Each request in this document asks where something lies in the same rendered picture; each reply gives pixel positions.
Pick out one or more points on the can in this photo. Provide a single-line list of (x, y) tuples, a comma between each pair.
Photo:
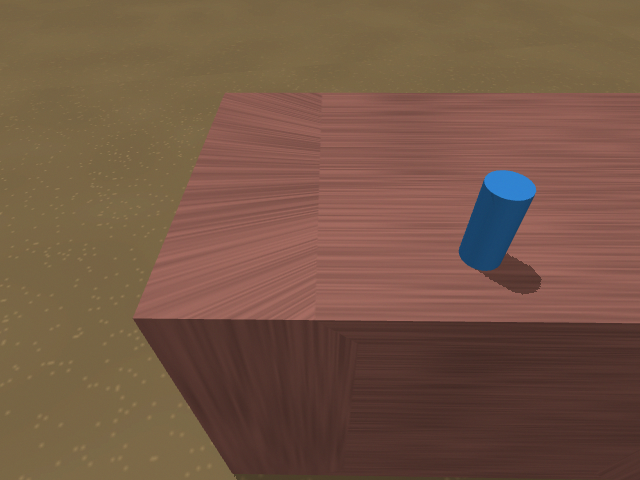
[(502, 203)]

